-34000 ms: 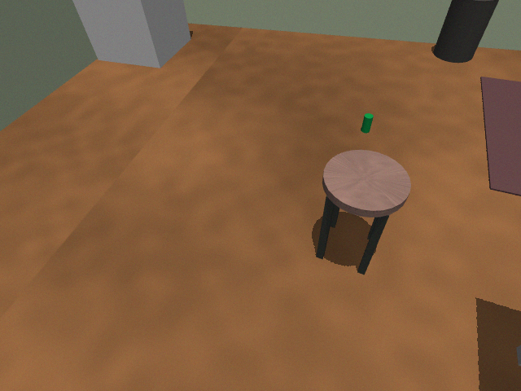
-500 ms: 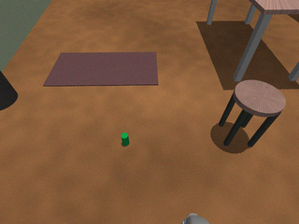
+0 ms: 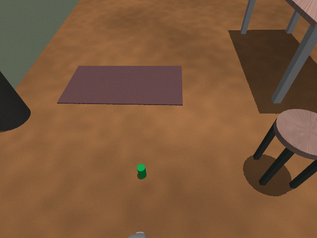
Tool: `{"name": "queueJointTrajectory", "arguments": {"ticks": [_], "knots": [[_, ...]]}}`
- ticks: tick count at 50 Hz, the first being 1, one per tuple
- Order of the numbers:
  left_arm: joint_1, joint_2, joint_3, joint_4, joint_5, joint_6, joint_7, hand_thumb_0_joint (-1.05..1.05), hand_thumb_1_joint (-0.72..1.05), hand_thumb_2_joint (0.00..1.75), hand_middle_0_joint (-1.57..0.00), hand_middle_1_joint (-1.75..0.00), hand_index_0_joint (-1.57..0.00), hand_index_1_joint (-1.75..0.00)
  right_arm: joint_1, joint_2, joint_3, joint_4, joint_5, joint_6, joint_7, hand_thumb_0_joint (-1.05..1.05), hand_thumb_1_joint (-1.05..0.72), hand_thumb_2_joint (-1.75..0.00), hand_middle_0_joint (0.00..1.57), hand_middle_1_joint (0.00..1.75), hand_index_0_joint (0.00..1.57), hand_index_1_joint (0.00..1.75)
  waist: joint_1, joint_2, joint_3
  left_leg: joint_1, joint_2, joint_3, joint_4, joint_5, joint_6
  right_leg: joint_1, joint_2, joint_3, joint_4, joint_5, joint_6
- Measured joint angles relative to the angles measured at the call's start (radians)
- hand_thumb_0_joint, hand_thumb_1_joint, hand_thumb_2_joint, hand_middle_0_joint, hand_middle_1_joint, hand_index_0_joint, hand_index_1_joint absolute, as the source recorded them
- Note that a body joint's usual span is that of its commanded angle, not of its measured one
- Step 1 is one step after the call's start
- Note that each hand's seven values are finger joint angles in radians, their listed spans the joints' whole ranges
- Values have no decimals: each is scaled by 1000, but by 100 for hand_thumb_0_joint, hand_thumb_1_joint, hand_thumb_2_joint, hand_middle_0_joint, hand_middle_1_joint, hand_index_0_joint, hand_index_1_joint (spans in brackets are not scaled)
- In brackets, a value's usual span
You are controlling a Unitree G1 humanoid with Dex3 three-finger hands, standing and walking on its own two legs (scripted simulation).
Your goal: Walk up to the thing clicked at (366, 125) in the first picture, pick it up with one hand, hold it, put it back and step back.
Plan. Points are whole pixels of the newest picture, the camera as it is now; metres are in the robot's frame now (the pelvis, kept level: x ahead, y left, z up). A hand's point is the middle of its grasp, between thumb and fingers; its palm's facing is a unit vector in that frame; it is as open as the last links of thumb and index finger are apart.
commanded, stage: walk up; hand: left
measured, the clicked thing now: (141, 171) +0.63 +0.21 -0.71
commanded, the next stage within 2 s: none
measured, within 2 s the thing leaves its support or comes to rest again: neither
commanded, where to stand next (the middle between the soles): +0.23 +0.00 m, yaw +0 degrees
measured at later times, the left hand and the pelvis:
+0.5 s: hand (84, 212) +0.22 +0.28 -0.15, palm faces -0.06 -0.92 -0.38, open 7.3 cm; pelvis +0.13 +0.01 -0.01, yaw -1 degrees
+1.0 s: hand (93, 201) +0.25 +0.26 -0.14, palm faces +0.00 -0.95 -0.32, open 7.3 cm; pelvis +0.15 +0.01 +0.01, yaw +0 degrees
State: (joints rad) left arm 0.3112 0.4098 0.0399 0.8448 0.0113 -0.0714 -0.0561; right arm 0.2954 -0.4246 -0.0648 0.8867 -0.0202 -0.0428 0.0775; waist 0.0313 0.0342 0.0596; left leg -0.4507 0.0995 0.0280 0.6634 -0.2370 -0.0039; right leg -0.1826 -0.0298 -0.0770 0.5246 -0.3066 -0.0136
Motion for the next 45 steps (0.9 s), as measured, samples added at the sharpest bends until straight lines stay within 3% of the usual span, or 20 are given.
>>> {"name": "queueJointTrajectory", "arguments": {"ticks": [2,4,6,8,10,16,23,25,28,31,36,45], "knots": [[19,14,1,6,1,9,-2,0,90,90,-21,-30,-20,-30,4,-4,-6,2,-2,-10,0,1,-90,-89,20,30,20,30,1,-13,-10,43,-13,16,-64,28,5,4,-11,0,49,-54,9],[29,31,6,21,2,23,3,0,90,90,-21,-30,-20,-30,1,3,-9,0,-5,-26,-9,1,-90,-89,20,30,20,30,0,-62,-4,59,-48,47,-36,47,19,-26,-51,29,172,-112,-12],[25,30,5,49,0,40,14,0,91,90,-20,-30,-20,-30,2,7,-7,-18,1,-39,-15,1,-90,-89,20,30,20,30,-16,-74,0,67,-54,58,-5,4,31,-109,-24,77,380,-155,-30],[16,35,0,65,-4,46,19,1,91,90,-20,-30,-20,-30,7,20,1,-29,9,-41,-22,1,-90,-89,20,30,20,30,-28,-85,8,103,-56,63,-31,-7,39,-186,0,96,517,-135,-36],[8,41,0,69,-8,43,17,1,91,90,-20,-30,-20,-30,18,32,13,-34,12,-42,-28,1,-90,-89,20,30,20,30,-33,-100,14,147,-62,71,-79,-1,39,-244,-6,95,541,-88,-32],[-22,33,2,63,-6,51,14,0,91,90,-20,-30,-20,-30,46,37,30,-31,12,-35,-47,1,-90,-89,20,30,20,30,-43,-95,34,237,-70,81,-158,-11,39,-314,-46,86,374,2,0],[-100,6,-4,72,-11,50,38,0,91,90,-20,-30,-20,-30,14,39,47,-11,30,5,-66,1,-90,-89,20,30,20,30,-45,-63,58,215,-64,71,-25,-119,11,-203,-26,51,94,147,-20],[-125,-18,-6,85,-8,44,44,0,91,90,-20,-30,-20,-30,-22,34,49,5,38,20,-73,1,-90,-89,20,30,20,30,-42,-26,65,190,-41,55,44,-160,9,-197,-2,46,101,99,7],[-167,-45,-29,92,-8,48,42,0,91,90,-20,-30,-20,-30,-73,39,56,32,41,32,-82,1,-90,-89,20,30,20,30,-39,-6,69,176,-65,13,72,-261,21,-207,-2,45,130,84,6],[-204,-63,-44,103,-7,58,42,0,91,90,-20,-30,-20,-30,-108,51,63,70,41,25,-79,1,-90,-89,20,30,20,30,-35,-15,58,203,-81,15,-6,-115,4,-203,-14,51,124,85,13],[-245,-82,-51,150,-12,65,37,0,91,90,-21,-30,-20,-30,-128,67,80,138,26,17,-67,1,-90,-89,20,30,20,30,-31,-33,17,254,-86,14,-100,-90,-3,-153,-18,49,36,120,20],[-273,-65,-40,243,-21,67,34,0,91,90,-21,-30,-20,-30,-160,63,81,225,17,13,-68,1,-90,-89,20,30,20,30,-26,-57,-10,331,-85,5,-235,-29,-7,-72,-14,35,-93,174,20]]}}
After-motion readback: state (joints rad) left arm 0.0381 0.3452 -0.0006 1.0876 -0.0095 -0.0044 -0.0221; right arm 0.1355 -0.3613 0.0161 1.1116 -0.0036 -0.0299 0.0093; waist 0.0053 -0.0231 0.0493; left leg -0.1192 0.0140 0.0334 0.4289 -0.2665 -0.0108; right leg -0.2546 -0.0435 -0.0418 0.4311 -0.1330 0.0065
